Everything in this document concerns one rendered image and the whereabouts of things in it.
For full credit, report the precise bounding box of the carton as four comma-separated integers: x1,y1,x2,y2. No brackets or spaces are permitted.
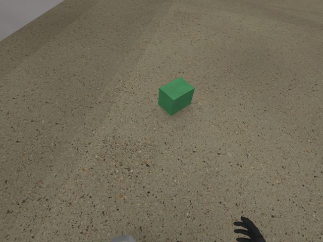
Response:
158,77,195,116

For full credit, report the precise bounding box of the right robot hand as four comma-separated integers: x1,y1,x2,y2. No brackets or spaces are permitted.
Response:
233,216,266,242

